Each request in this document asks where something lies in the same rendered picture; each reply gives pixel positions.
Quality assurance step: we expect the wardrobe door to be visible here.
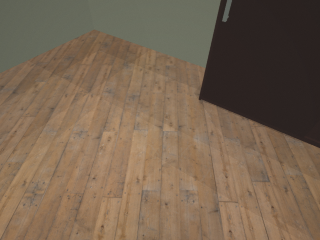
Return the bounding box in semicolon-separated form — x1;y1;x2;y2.
202;0;320;138
306;121;320;141

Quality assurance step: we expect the handle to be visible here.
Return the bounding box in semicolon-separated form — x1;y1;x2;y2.
222;0;232;22

